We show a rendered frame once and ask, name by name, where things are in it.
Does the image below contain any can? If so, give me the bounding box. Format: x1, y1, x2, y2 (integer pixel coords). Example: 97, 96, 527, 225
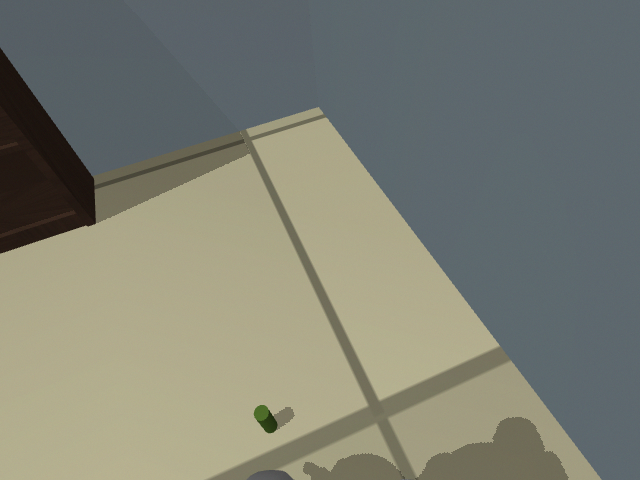
254, 405, 277, 433

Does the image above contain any bookshelf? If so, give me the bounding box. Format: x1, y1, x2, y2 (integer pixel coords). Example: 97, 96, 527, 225
0, 48, 96, 254

